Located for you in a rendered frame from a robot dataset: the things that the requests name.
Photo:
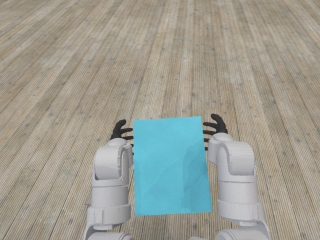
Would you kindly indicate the right robot upper arm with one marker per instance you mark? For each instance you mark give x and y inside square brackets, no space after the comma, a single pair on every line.
[251,233]

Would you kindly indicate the right robot forearm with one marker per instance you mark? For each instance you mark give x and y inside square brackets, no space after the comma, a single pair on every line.
[238,192]

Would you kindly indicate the left robot hand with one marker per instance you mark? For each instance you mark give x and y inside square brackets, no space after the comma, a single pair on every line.
[117,131]

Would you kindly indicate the right robot hand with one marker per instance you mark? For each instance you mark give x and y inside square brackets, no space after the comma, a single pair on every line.
[220,127]

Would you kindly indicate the carton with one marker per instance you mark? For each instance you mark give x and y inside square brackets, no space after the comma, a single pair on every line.
[170,167]

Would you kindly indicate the left robot forearm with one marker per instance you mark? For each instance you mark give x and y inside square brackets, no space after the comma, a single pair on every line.
[110,205]

